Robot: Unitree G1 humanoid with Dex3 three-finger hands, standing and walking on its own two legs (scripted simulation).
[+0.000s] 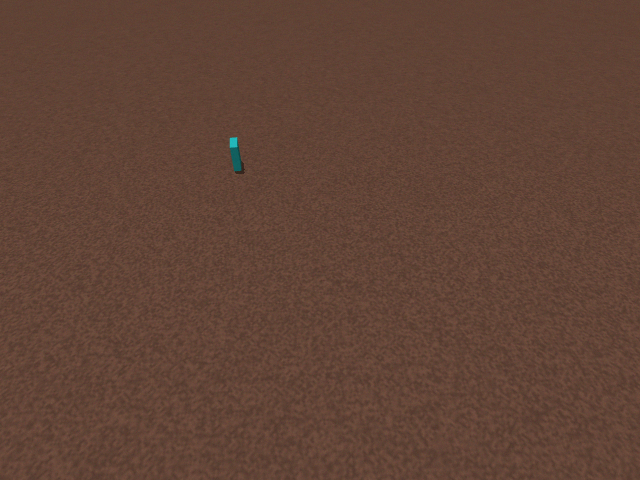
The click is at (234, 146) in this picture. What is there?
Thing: carton on end
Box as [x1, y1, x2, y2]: [230, 137, 241, 170]
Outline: 230,138 230,151 234,170 241,170 236,137
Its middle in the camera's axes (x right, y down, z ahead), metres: -0.47 -0.49 +2.12
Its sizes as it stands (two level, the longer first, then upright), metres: 0.099 0.039 0.148
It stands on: the floor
